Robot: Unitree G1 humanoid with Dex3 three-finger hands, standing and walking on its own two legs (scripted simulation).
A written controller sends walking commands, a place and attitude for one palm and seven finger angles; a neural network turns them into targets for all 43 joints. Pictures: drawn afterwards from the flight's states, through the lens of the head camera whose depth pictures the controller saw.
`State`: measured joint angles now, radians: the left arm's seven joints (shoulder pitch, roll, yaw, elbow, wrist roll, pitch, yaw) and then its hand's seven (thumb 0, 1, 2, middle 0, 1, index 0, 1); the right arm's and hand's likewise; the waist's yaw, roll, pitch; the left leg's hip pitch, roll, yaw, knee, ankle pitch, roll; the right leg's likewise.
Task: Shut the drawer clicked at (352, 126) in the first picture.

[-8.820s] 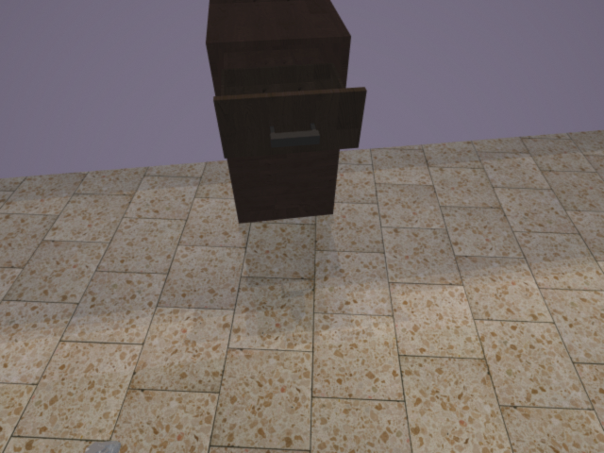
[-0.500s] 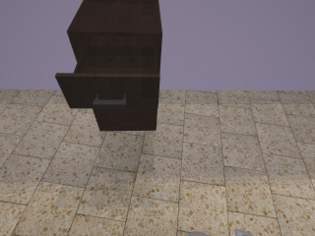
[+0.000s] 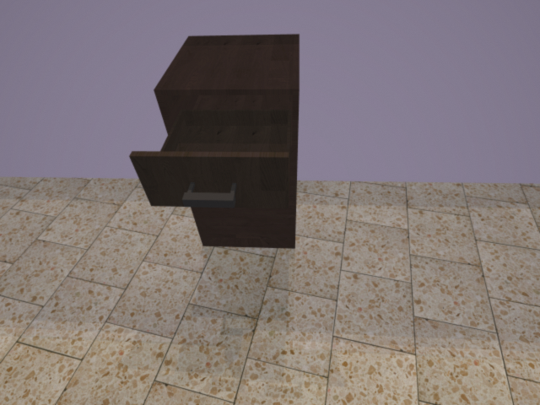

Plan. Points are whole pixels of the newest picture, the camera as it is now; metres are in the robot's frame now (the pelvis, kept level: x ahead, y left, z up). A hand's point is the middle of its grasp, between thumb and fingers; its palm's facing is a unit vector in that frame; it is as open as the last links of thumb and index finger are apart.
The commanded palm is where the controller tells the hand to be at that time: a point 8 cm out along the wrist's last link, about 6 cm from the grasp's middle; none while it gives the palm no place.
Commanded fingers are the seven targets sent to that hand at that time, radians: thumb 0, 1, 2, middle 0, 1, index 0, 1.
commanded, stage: take the last steps up to it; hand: left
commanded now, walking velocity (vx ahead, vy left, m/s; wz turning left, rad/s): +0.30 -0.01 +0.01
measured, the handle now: (211, 193) +0.62 +0.20 -0.10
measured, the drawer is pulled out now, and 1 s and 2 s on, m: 0.30 0.30 0.30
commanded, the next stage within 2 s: come to a stop and stand still in 0.90 s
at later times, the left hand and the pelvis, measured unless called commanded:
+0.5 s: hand out of the picture +0.15 +0.23 -0.18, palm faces +0.04 -0.98 -0.17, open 7.4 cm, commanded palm none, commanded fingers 0.00 0.90 0.90 -0.20 -0.30 -0.20 -0.30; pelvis +0.11 +0.05 +0.00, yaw -1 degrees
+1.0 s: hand (214, 323) +0.31 +0.15 -0.17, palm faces +0.02 -0.98 -0.22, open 7.2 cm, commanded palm none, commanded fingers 0.00 0.90 0.90 -0.20 -0.30 -0.20 -0.30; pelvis +0.26 -0.03 -0.01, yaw -2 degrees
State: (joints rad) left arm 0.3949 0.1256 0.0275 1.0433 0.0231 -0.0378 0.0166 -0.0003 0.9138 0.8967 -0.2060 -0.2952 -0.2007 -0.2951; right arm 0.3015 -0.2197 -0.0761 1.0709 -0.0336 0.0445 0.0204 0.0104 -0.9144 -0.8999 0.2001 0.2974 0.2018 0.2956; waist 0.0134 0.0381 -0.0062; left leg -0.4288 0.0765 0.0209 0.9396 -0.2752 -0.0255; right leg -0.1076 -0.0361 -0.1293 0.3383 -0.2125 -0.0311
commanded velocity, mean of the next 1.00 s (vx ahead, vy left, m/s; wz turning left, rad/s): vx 0.24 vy -0.03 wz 0.00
